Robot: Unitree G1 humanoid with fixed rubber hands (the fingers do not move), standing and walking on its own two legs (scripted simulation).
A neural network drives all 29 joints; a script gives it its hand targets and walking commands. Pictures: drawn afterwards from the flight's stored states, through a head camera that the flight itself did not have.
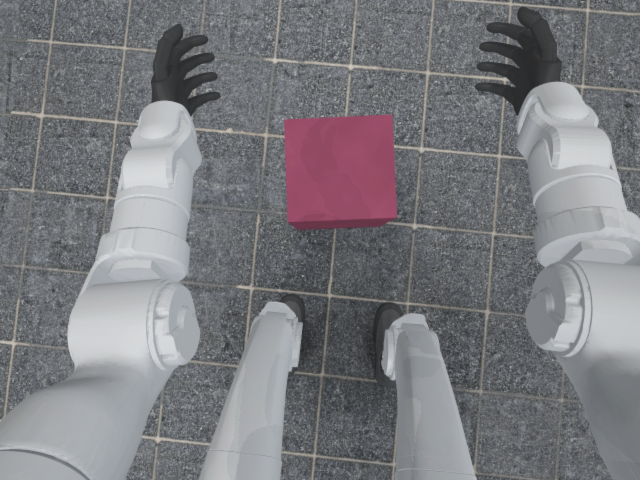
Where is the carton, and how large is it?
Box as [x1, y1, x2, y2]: [284, 115, 396, 229]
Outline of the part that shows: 391,115 284,119 287,218 289,223 297,229 379,226 396,217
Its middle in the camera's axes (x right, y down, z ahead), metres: +0.04 -0.13 +0.86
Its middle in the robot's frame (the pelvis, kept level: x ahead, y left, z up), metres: +0.50 +0.02 -0.52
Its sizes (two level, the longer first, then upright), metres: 0.210 0.200 0.250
